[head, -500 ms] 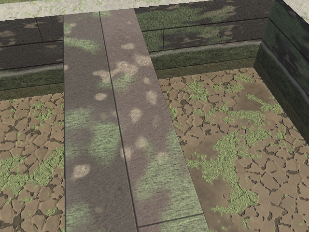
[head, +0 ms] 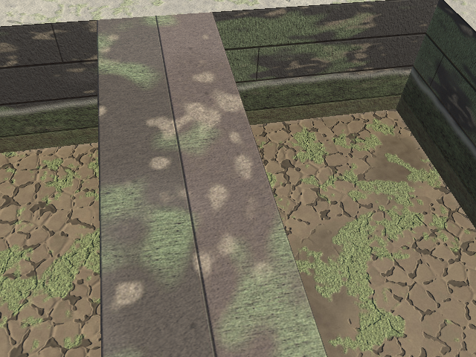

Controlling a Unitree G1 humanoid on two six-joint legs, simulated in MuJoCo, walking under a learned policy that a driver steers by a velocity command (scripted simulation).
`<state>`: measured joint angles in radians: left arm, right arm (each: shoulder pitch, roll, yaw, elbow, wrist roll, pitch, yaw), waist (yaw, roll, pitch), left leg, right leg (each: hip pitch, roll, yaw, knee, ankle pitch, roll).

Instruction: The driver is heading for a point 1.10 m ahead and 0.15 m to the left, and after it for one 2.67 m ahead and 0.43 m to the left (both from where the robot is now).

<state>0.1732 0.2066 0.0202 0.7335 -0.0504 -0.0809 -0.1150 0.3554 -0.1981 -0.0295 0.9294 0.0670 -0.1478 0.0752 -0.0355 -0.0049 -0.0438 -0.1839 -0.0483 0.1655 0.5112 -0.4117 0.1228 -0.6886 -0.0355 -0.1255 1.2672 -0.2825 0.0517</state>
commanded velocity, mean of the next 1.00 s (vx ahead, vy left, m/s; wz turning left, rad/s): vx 0.49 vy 0.00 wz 0.00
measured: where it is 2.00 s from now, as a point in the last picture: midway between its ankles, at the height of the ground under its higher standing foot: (190, 205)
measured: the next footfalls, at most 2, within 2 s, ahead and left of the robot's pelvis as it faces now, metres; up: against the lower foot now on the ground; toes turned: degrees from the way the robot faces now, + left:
right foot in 0.24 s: +0.28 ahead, -0.03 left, +0.00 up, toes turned -6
left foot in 0.84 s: +0.59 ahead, +0.13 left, +0.00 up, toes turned +10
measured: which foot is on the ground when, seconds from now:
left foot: down 0.00-0.24, up 0.26-0.82, down 0.84-1.00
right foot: up 0.00-0.22, down 0.24-0.84, up 0.86-1.00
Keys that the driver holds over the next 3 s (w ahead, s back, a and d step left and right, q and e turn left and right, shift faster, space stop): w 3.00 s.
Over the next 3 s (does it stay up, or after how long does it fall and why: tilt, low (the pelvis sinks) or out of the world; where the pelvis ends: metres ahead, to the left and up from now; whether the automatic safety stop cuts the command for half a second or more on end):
stays up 1.60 0.25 -0.02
